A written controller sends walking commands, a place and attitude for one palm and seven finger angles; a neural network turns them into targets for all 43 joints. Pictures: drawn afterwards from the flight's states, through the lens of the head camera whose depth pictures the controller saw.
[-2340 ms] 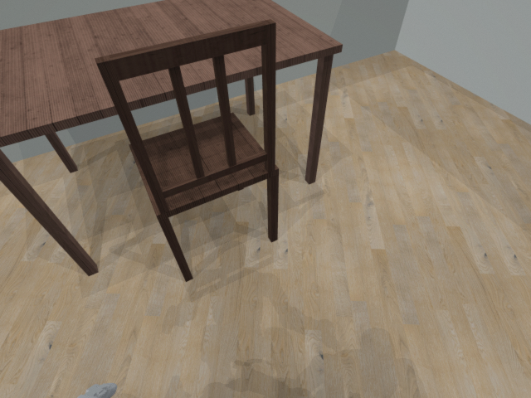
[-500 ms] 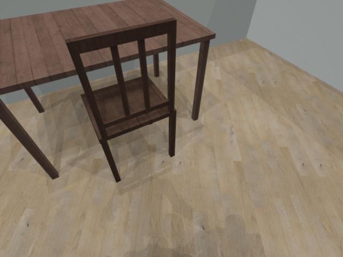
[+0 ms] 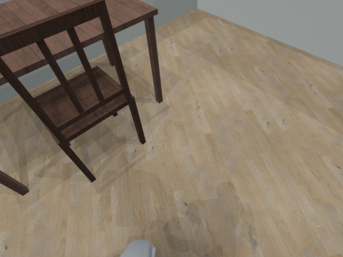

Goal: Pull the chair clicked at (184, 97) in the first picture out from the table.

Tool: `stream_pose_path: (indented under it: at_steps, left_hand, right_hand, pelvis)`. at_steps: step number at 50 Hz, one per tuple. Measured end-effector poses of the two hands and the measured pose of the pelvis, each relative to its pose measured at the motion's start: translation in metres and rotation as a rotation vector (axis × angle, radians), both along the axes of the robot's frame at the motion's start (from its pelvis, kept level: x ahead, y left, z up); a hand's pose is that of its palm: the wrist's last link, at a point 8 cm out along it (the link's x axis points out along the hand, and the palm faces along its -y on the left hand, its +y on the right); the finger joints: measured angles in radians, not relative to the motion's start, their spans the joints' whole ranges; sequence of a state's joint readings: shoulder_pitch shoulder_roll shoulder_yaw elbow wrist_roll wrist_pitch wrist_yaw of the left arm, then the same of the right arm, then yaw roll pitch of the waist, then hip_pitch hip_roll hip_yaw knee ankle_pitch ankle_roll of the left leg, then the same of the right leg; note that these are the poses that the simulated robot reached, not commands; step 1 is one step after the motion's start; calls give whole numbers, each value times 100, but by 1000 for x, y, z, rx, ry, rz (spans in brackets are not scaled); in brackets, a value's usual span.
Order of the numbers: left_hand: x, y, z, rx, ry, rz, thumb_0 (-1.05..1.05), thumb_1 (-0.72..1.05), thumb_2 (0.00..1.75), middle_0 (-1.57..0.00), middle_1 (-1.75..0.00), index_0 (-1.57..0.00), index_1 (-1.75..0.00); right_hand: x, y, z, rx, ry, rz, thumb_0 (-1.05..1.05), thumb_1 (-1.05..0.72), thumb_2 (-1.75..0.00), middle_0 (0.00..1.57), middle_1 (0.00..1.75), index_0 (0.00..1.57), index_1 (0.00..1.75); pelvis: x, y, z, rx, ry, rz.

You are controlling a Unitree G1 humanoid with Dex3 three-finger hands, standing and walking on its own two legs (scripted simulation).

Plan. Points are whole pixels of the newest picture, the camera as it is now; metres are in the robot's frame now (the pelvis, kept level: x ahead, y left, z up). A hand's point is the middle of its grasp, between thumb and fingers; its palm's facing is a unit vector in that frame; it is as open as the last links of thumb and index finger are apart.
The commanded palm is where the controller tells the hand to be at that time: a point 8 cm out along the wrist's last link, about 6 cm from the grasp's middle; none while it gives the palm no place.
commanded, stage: walk to a spot facing it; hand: left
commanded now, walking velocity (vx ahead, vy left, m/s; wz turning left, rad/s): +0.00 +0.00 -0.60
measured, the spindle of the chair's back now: (63, 81) +0.69 +0.50 -0.05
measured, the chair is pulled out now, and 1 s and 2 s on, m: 0.00 0.00 0.00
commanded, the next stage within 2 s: turn to face it in 1.72 s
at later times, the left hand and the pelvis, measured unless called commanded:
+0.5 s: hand (79, 254) +0.13 +0.27 -0.17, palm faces -0.21 -0.96 -0.19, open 7.4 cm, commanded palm none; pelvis +0.05 +0.07 +0.01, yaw -17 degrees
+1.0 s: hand (178, 168) +0.41 +0.03 -0.19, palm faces -0.63 -0.77 -0.11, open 7.4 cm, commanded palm none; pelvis +0.21 -0.03 -0.03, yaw -36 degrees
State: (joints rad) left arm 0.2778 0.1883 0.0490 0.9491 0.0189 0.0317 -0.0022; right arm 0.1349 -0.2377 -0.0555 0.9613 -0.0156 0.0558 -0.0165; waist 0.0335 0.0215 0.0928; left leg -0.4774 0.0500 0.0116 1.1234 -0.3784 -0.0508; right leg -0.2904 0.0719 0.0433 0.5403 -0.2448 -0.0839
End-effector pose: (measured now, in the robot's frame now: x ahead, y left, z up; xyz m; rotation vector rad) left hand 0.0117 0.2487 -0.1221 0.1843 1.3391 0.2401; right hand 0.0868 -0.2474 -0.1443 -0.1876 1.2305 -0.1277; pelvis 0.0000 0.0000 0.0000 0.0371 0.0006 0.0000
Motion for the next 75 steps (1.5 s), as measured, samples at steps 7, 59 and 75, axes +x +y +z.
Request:
stream_pose_path:
  at_steps: [7,59,75]
  left_hand:
    - [18,3,4,-17,-18,-65,1,90,90,-20,-30,-21,-30]
    - [469,-171,-17,-98,-97,-829,0,91,90,-20,-30,-20,-30]
    - [596,-177,-31,-33,83,-866,1,91,90,-20,-30,-20,-30]
  right_hand:
    - [0,-7,16,-32,-61,-58,0,-91,-90,20,30,20,30]
    - [67,-18,9,-8,-45,-808,0,-91,-90,20,30,20,30]
    - [252,-108,39,-145,-250,-791,0,-91,-90,20,30,20,30]
  pelvis:
    - [0,6,6,-9,18,-74]
    - [271,-63,-4,-50,22,-732]
    - [418,-104,-7,-52,29,-949]
